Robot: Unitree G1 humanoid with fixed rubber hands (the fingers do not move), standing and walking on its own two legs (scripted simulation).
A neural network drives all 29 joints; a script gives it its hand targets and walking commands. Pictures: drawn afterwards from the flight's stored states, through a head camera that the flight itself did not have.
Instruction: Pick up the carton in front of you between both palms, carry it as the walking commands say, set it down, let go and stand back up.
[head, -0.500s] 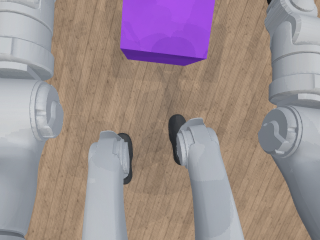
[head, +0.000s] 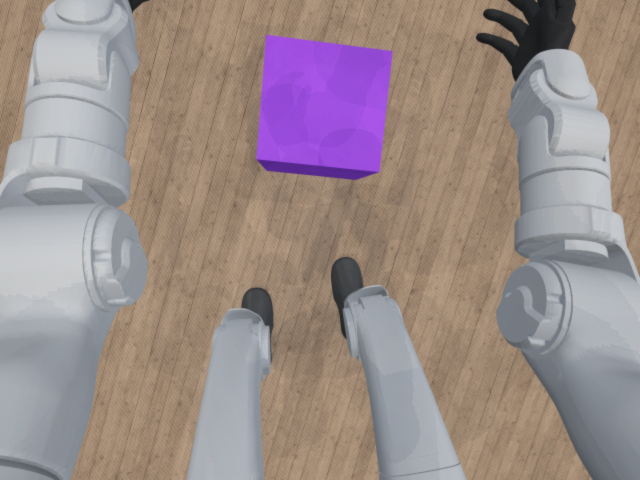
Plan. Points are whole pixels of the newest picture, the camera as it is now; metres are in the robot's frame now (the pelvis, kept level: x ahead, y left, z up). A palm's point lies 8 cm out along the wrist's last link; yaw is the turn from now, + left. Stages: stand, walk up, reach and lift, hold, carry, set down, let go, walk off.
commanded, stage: let go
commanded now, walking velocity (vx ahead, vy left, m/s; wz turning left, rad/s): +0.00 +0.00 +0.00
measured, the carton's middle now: (319, 120) +0.54 -0.08 -0.50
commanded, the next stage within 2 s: stand in 1.42 s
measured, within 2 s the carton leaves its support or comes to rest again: neither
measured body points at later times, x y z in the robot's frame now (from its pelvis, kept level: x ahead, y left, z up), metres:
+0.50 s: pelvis +0.05 -0.02 +0.10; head +0.26 -0.02 +0.50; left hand +0.43 +0.16 -0.01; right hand +0.36 -0.27 +0.00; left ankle +0.05 +0.12 -0.59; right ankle +0.10 -0.12 -0.59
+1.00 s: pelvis +0.10 +0.02 +0.15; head +0.13 +0.02 +0.59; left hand +0.29 +0.24 +0.06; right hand +0.26 -0.23 +0.07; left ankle +0.05 +0.12 -0.59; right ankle +0.10 -0.12 -0.59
